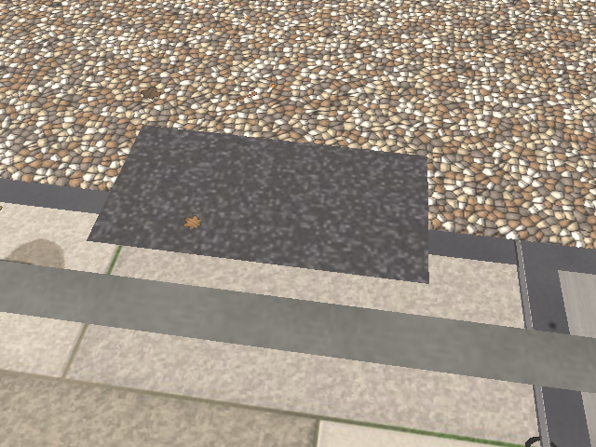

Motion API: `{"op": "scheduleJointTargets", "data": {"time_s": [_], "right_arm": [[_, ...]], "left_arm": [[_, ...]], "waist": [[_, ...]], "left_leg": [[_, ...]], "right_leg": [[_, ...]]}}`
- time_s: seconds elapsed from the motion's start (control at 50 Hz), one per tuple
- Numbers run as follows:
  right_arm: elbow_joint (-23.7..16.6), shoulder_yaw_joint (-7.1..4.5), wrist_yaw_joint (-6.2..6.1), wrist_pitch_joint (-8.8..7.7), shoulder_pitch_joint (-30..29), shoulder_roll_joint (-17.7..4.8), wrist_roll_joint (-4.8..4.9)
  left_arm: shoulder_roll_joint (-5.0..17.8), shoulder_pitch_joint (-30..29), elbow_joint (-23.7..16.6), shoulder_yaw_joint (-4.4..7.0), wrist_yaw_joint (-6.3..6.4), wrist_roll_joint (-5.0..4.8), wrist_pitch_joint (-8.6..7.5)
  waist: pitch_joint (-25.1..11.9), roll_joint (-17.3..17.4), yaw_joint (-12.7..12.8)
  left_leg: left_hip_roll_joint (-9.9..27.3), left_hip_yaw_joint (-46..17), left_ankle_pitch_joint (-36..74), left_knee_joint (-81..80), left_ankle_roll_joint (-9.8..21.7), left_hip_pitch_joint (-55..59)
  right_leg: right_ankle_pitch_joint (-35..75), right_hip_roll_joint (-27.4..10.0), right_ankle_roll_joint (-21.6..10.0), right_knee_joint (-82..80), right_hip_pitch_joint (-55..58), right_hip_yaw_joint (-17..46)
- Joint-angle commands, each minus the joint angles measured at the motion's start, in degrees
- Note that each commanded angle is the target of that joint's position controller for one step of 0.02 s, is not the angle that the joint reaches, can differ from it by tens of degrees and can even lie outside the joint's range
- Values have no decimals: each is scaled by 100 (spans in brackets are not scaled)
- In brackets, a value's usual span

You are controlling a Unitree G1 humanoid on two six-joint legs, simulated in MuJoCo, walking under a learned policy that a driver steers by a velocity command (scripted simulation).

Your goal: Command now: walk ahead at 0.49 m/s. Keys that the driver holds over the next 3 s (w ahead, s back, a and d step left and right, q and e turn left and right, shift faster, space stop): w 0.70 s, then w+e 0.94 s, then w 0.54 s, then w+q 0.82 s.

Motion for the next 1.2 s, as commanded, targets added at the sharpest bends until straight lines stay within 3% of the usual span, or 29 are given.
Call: {"op": "scheduleJointTargets", "data": {"time_s": [0.02, 0.1, 0.18, 0.24, 0.28, 0.3, 0.32, 0.34, 0.36, 0.38, 0.42, 0.46, 0.52, 0.62, 0.68, 0.74, 0.78, 0.8, 0.82, 0.84, 0.86, 0.88, 0.9, 0.92, 0.96, 1.0, 1.06, 1.14, 1.2], "right_arm": [[-334, -189, -77, -116, -313, -827, 17], [-154, -214, -134, -44, 48, -993, 74], [85, -238, -155, 78, 429, -1068, 120], [161, -274, -199, 179, 388, -1150, 134], [139, -230, -225, 245, 236, -1075, 102], [-4, -98, -248, 241, 303, -796, -16], [-110, 101, -187, 107, 1055, -94, 10], [-19, -3, -159, -15, 731, -653, 122], [-187, -94, -132, -86, 182, -961, 261], [-267, -74, -155, -110, -147, -917, 231], [-273, -114, -172, -37, -222, -824, 90], [-207, -82, -179, 87, -30, -611, 81], [-351, -52, -206, 165, -436, -508, 21], [-561, 21, -125, 81, -1365, -326, 43], [-728, 40, -44, 35, -1887, -326, 90], [-908, 18, 50, -26, -2197, -417, 99], [-863, -41, 75, -74, -1931, -573, 89], [-749, -112, 58, -96, -1490, -699, 76], [-494, -253, 5, -106, -642, -965, 54], [-325, -377, -67, -92, 405, -1373, -40], [-210, -458, -70, -30, 661, -1754, -67], [-260, -314, -78, -11, 650, -1144, -20], [-282, -230, -104, -17, 277, -891, 1], [-300, -184, -110, -27, -104, -750, -9], [-268, -119, -92, -83, -570, -481, -69], [-194, -148, -89, -148, -725, -475, -67], [-50, -226, -141, -188, -710, -662, -83], [54, -278, -220, -122, -621, -837, -69], [166, -330, -253, -37, -339, -985, -3]], "left_arm": [[257, 29, -317, 50, 10, 60, -1], [121, -774, -524, -18, -87, 23, -107], [199, -1312, -780, -13, -218, -36, -157], [369, -1103, -805, 48, -287, -32, -188], [728, 148, -452, 254, -232, -7, -193], [1148, 1191, -253, 382, -171, 49, -175], [1618, 1480, -140, 482, -182, 73, -140], [1011, 1510, -182, 333, -193, -14, -138], [790, 1110, -240, 253, -174, -1, -146], [678, 728, -307, 216, -162, 31, -140], [402, 296, -359, 132, -178, 129, -167], [418, 270, -308, 149, -191, 96, -229], [600, 408, -158, 205, -133, 63, -258], [718, 761, 44, 223, -44, 3, -174], [788, 1108, 229, 240, -34, -35, -106], [812, 1294, 375, 262, -4, -71, 3], [905, 1206, 386, 300, 32, -82, 61], [960, 1058, 360, 313, 43, -88, 84], [832, 1006, 329, 260, 46, -55, 94], [487, 982, 160, 124, 45, 68, 73], [-207, 1790, 80, -65, 12, 0, -41], [437, 1496, 185, 79, 1, -143, -114], [733, 993, 21, 184, 0, -245, -136], [676, 730, -36, 187, 30, -210, -126], [513, 743, -34, 235, 43, -124, -7], [256, 840, -45, 213, 32, -146, 143], [158, 552, -243, 212, 35, -93, 258], [52, -35, -449, 163, -104, -72, 202], [-10, -645, -701, 116, -213, -59, 189]], "waist": [[70, 500, 213], [182, 477, -115], [272, 533, -272], [103, 693, -46], [-690, 656, 617], [-1588, 122, 973], [-2247, -1456, 560], [-2256, -988, 847], [-1376, -662, 818], [-927, -197, 660], [-484, -155, 306], [-441, -189, 150], [-162, -41, 162], [61, -32, 485], [198, -31, 692], [285, -69, 676], [132, -186, 448], [-111, -227, 157], [-689, -134, -242], [-1616, 381, -634], [-2394, 1949, -248], [-2246, 1458, -501], [-1354, 1186, -470], [-916, 850, -300], [-417, 914, 46], [-243, 858, 206], [-6, 653, 254], [137, 551, 78], [312, 446, -164]], "left_leg": [[1566, -1151, 642, -1149, 997, -121], [1414, -709, 678, -1101, 768, 32], [1758, -824, 747, -742, 705, 860], [1952, -901, 1555, -255, 539, 1364], [1542, -543, 3068, 1258, 289, 1128], [1209, -273, 1856, 2986, 67, 57], [103, -290, -1847, 5002, -345, -2382], [261, -1084, -2519, 5710, -312, -3112], [558, -1003, -2076, 5827, -233, -3519], [861, -818, -1544, 5586, -218, -3389], [1187, -812, -963, 4995, -262, -2812], [1242, -757, -791, 4698, -348, -2491], [1302, -697, -200, 3963, -522, -2820], [1103, -461, 1263, 2196, -544, -2673], [973, -382, 1368, 1644, -494, -2681], [878, -463, 892, 1274, -338, -2748], [746, -431, 501, 1088, -227, -2249], [595, -297, 428, 933, -133, -1543], [571, -244, 575, 915, 28, -228], [1552, -1215, 709, 1212, 382, 1576], [2902, -3747, -360, 689, 1220, 3443], [2820, -4156, -1179, 220, 1134, 3194], [2645, -3255, -1125, 82, 864, 2488], [2433, -2616, -715, -79, 727, 1737], [2094, -1700, -88, -495, 587, 654], [2035, -1172, 307, -806, 627, 215], [2043, -544, 817, -1008, 672, 128], [1849, 265, 1057, -1064, 524, 301], [1982, 545, 1111, -1012, 481, 703]], "right_leg": [[945, -207, 156, -776, -278, 122], [1971, 81, 150, -2209, 61, -160], [1671, 219, -12, -2821, -124, -129], [975, 374, -253, -3071, 249, -201], [938, 693, -544, -3245, 2055, -502], [1193, -207, -900, -2990, 3807, 471], [-60, -1459, -1861, -3601, 5770, 3302], [-901, -1457, -1825, -4177, 5807, 3972], [-783, -1284, -1557, -4264, 5140, 3108], [-234, -1066, -1416, -4343, 4357, 2436], [728, -712, -1315, -4660, 3215, 1652], [1113, -604, -1389, -4950, 2821, 1278], [1547, -556, -1444, -5225, 2679, 814], [1529, -256, -1151, -5316, 2836, 152], [1410, -415, -1141, -5194, 3238, 163], [1711, -672, -1079, -4831, 3756, 393], [2202, -738, -984, -4473, 3906, 551], [2930, -625, -899, -4005, 3819, 491], [3265, -304, -739, -3063, 3447, 293], [1945, 88, -510, -1367, 2302, 45], [-1713, 1028, -147, 566, 77, -108], [-2074, 797, -147, 1275, -497, 573], [-1594, 542, -181, 1407, -830, 503], [-1097, 280, -158, 1247, -682, 365], [-522, -8, -116, 822, -153, 402], [-351, -84, -64, 653, 74, 353], [213, -135, 32, 154, -273, 394], [1354, -52, 15, -1190, -190, 91], [1490, 29, -79, -1870, -223, -215]]}}
Next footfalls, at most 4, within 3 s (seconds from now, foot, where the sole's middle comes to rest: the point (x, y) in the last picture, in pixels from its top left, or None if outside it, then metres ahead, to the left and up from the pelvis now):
0.30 right None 0.34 -0.16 -0.78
0.84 left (261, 381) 0.64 0.08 -0.78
1.36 right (378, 296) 0.87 -0.22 -0.78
1.86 left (347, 198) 1.22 -0.17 -0.78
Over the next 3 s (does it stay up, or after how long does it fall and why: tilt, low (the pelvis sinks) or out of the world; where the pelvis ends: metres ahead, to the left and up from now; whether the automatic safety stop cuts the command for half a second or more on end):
stays up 1.55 -0.44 -0.02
